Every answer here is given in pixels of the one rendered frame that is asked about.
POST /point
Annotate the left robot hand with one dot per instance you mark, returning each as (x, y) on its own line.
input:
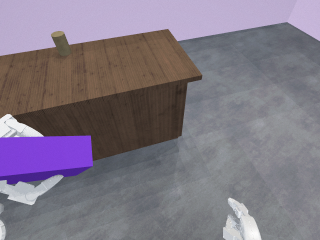
(23, 192)

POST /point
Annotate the sponge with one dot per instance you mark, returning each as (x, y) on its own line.
(28, 159)

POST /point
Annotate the right robot hand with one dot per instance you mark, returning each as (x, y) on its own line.
(245, 229)

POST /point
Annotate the table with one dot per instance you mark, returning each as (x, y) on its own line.
(126, 92)

